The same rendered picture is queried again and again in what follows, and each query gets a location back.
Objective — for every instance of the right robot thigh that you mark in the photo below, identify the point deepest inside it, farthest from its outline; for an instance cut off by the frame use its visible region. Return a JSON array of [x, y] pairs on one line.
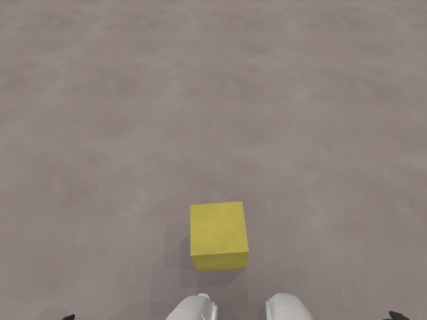
[[283, 306]]

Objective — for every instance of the carton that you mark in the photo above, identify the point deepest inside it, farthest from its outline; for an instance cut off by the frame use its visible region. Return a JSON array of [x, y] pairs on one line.
[[218, 239]]

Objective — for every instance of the left robot thigh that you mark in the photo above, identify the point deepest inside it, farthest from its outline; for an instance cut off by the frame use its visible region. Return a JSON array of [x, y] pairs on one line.
[[195, 308]]

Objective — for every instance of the robot thigh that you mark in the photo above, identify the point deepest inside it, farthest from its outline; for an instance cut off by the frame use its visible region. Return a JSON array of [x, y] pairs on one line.
[[195, 308], [283, 306]]

